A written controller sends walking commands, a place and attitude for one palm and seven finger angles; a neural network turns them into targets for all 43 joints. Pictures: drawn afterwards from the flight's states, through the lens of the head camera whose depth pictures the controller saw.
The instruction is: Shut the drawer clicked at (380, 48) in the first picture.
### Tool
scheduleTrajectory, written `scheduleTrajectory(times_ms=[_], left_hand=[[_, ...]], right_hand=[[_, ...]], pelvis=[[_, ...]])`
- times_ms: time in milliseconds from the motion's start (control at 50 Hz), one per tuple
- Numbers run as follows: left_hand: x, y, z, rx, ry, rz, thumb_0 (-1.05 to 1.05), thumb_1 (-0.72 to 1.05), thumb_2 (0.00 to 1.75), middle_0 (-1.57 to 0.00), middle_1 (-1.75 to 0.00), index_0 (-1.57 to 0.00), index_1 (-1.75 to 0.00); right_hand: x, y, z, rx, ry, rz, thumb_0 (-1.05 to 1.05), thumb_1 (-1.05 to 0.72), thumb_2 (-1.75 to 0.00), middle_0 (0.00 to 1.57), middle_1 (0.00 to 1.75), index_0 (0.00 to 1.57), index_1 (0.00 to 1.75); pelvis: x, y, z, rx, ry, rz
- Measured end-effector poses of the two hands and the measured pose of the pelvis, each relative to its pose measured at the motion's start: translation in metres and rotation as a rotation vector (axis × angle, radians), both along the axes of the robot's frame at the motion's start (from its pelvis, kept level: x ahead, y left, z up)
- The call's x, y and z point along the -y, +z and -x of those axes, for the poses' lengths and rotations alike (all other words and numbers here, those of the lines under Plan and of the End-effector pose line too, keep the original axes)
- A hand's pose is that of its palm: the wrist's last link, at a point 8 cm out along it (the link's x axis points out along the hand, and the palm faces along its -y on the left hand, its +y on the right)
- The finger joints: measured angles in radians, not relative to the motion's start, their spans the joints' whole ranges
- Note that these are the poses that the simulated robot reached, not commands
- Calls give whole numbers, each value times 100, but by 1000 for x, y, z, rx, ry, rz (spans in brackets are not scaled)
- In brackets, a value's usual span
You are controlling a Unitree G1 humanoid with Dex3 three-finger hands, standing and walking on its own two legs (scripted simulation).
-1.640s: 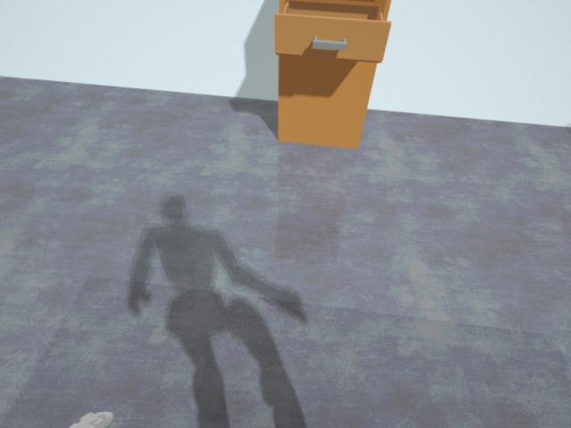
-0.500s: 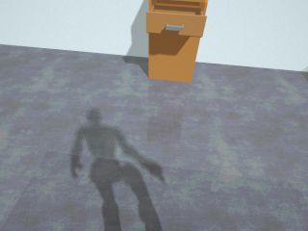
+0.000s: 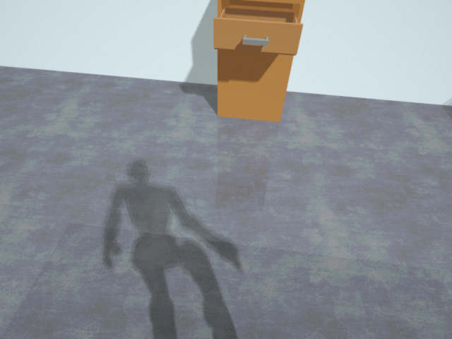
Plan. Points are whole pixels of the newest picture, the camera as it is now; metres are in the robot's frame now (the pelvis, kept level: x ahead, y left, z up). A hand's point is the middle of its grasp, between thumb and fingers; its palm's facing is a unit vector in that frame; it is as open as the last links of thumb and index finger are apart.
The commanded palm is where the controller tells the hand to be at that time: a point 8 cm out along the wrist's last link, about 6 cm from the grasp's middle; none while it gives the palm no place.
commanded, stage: walk to a spot facing it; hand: left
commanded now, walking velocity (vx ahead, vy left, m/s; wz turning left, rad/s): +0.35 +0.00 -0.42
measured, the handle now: (255, 39) +1.41 -0.06 -0.06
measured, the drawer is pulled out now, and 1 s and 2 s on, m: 0.30 0.30 0.30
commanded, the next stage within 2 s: turn to face it in 1.78 s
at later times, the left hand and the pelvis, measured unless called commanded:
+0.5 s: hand out of the picture +0.07 +0.14 -0.17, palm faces -0.07 -0.99 -0.14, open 7.4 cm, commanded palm none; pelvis +0.14 -0.02 -0.01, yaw -9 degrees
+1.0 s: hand (194, 196) +0.52 +0.13 -0.16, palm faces -0.31 -0.93 -0.20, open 7.4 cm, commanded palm none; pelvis +0.36 -0.02 +0.00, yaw -19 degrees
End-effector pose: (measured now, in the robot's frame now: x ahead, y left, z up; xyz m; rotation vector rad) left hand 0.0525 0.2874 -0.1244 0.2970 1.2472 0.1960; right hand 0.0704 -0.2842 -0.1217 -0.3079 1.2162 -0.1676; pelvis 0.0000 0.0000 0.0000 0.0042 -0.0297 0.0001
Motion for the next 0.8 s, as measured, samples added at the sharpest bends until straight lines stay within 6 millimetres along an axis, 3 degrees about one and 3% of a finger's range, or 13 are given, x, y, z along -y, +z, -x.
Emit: scheduleTrajectory(times_ms=[160, 260, 300, 340, 400, 480, 540, 620, 660, 720, 800], left_hand=[[34, -24, 9, -111, -6, 90, 0, 91, 90, -20, -30, -20, -30], [66, -33, -7, -143, -14, 119, 1, 91, 90, -20, -30, -20, -30], [77, -32, -12, -119, 13, 127, 1, 91, 90, -20, -30, -20, -30], [86, -29, -12, -132, 31, 134, 0, 91, 90, -20, -30, -20, -30], [96, -22, -8, -207, 32, 151, 0, 91, 90, -20, -30, -20, -30], [100, -16, -13, -313, 24, 170, 0, 91, 90, -20, -30, -20, -30], [95, -18, -29, -363, 26, 175, 0, 91, 90, -20, -30, -20, -30], [75, -34, -69, -395, 23, 172, 0, 91, 90, -20, -30, -20, -30], [61, -46, -99, -393, 2, 166, 0, 91, 90, -20, -30, -20, -30], [48, -50, -167, -315, -65, 144, 1, 91, 90, -20, -30, -20, -30], [47, -39, -275, -134, -151, 131, 1, 92, 90, -20, -30, -20, -30]], right_hand=[[-22, -24, 24, -54, -93, -78, 0, -91, -90, 20, 30, 20, 29], [-23, -43, 48, -152, -180, -126, 0, -91, -90, 20, 30, 20, 29], [-24, -43, 48, -211, -182, -136, 0, -91, -90, 20, 30, 20, 29], [-23, -38, 34, -226, -183, -140, 1, -91, -90, 20, 30, 20, 29], [-23, -31, -6, -168, -194, -146, 1, -91, -90, 20, 30, 20, 29], [-26, -23, -77, -38, -202, -158, 1, -91, -90, 19, 30, 20, 29], [-33, -19, -136, 48, -183, -161, 1, -91, -90, 19, 30, 19, 29], [-44, -21, -210, 156, -158, -139, 1, -91, -90, 19, 30, 20, 29], [-48, -25, -232, 205, -174, -116, 0, -91, -90, 20, 30, 20, 29], [-54, -21, -236, 195, -228, -113, 0, -91, -90, 20, 30, 20, 29], [-54, -15, -219, 130, -337, -92, -2, -95, -89, 20, 30, 20, 30]], pelvis=[[5, -12, -31, -21, -64, -11], [21, -22, -59, -14, -85, 3], [26, -21, -72, -14, -82, 3], [28, -16, -85, -15, -94, -1], [28, -9, -105, -22, -116, -8], [23, -5, -136, -34, -148, -8], [16, -8, -163, -37, -167, 0], [3, -22, -208, -30, -198, 11], [-3, -31, -228, -20, -223, 19], [-6, -27, -251, -3, -258, 4], [-5, -14, -281, -4, -279, -5]])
